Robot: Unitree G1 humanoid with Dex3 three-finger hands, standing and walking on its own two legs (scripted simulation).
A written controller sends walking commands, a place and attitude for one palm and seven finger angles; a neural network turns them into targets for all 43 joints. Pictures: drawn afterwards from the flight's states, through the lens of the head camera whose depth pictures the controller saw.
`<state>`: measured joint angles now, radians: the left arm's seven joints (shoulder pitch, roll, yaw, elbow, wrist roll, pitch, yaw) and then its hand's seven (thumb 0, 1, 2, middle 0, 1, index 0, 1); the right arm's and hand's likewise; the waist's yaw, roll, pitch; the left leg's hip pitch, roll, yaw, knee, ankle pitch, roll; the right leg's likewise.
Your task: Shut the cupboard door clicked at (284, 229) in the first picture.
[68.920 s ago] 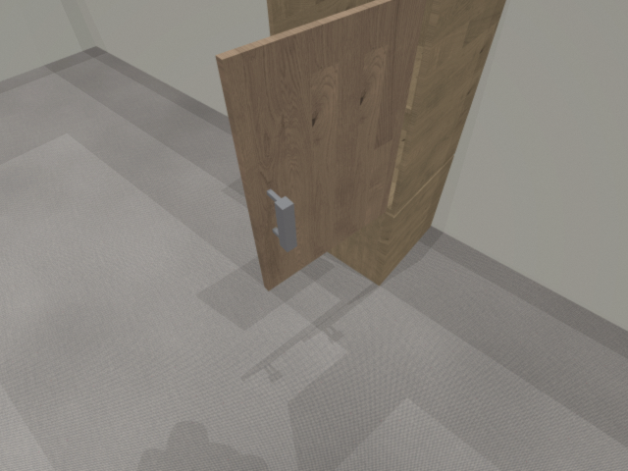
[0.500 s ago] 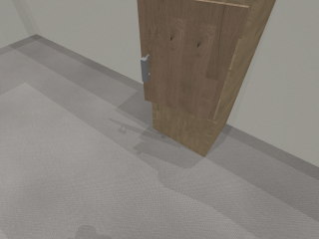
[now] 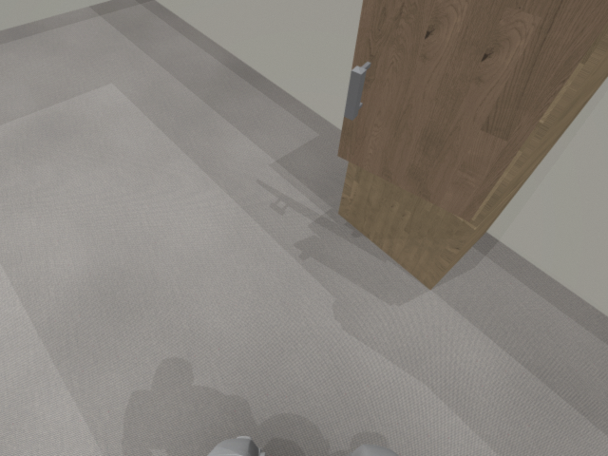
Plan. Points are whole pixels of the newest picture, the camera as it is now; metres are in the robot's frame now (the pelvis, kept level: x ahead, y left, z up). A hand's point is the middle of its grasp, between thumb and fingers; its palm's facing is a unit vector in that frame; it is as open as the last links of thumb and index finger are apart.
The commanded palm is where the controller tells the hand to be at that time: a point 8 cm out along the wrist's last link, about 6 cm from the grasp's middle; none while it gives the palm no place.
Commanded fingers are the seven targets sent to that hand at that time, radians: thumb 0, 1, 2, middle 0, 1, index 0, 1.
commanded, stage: walk to a spot facing it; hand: left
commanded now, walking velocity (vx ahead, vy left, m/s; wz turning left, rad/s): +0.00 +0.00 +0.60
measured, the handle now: (358, 90) +0.91 -0.11 -0.07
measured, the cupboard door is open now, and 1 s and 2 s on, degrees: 12 12 12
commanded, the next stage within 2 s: turn to face it in 1.36 s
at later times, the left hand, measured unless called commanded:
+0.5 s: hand out of the picture +0.00 +0.17 -0.14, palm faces +0.34 -0.90 -0.27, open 7.4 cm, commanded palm none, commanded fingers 0.00 0.90 0.90 -0.20 -0.30 -0.20 -0.30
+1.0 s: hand out of the picture +0.03 +0.23 -0.13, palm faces +0.57 -0.78 -0.26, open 7.4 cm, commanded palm none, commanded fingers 0.00 0.90 0.90 -0.20 -0.30 -0.20 -0.30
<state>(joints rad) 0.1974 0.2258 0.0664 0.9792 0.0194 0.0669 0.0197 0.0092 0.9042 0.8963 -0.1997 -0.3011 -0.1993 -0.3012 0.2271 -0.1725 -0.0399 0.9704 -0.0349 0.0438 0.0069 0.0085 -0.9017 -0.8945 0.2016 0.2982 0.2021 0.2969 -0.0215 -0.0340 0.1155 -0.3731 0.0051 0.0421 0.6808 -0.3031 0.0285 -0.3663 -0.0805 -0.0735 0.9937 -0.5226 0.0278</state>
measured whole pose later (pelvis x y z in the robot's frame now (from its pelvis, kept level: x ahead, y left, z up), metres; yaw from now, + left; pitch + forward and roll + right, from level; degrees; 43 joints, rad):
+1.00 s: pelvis +0.07 -0.01 +0.01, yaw +36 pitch +0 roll +1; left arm 0.18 0.25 0.07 0.88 0.02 0.00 -0.04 0.01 0.91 0.90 -0.20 -0.30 -0.19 -0.30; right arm 0.34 -0.20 -0.04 0.99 -0.03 0.00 0.01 0.01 -0.90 -0.89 0.20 0.30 0.21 0.30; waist -0.02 0.02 0.07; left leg -0.11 -0.01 -0.09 0.49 -0.38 -0.01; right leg -0.44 -0.06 -0.06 0.64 -0.25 0.06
